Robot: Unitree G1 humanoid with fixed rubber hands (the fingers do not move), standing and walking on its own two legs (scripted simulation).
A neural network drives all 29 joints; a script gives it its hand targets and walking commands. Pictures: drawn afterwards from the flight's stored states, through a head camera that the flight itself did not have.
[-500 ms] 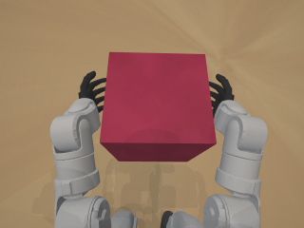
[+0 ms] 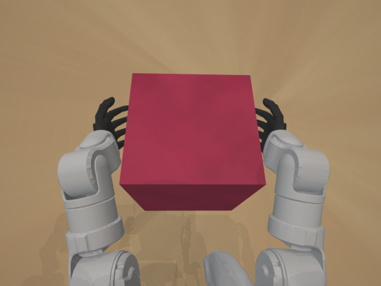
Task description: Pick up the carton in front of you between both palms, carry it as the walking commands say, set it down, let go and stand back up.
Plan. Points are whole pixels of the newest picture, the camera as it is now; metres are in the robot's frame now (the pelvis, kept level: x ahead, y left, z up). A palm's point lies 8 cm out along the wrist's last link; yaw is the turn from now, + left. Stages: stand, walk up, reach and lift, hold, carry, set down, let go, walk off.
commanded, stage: carry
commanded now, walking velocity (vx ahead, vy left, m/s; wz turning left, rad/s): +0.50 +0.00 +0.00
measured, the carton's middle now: (189, 152) +0.36 -0.03 +0.05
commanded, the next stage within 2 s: none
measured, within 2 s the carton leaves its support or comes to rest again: neither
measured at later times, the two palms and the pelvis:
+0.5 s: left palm (98, 31) +0.64 +0.15 +0.16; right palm (223, 23) +0.67 -0.15 +0.16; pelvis +0.30 -0.04 +0.03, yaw +2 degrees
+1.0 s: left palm out of the picture +0.97 +0.14 +0.20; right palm out of the picture +0.97 -0.16 +0.20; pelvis +0.62 -0.01 +0.04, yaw +1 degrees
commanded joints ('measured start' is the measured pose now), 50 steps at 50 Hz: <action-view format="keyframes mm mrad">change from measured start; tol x32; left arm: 1 -601 -628 -596 -64 -132 -35 -1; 50 -543 -609 -595 88 -162 -2 -3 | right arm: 1 -782 777 718 -206 341 -42 83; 50 -617 684 586 33 193 -3 48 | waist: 1 36 79 -503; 8 110 134 -472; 11 181 -308 -626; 28 134 -176 -483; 32 0 311 -654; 50 179 27 -605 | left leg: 1 495 268 -301 -154 428 159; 9 258 148 6 259 795 -4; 11 -270 -45 -39 730 -89 -70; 13 -462 -2 -164 946 -152 -20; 29 122 -68 109 -3 153 -15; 32 735 359 -780 -132 254 241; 46 373 227 -172 -150 435 91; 50 124 142 -22 323 617 -28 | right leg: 1 -122 -38 -19 -210 71 12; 9 573 68 -185 -723 209 -39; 11 953 -351 623 -889 170 -231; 29 631 -154 -61 -609 765 -59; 32 -79 92 -27 11 -124 41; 35 -214 -12 60 141 -83 11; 46 91 0 -106 -544 159 12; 50 725 5 -76 -721 142 -54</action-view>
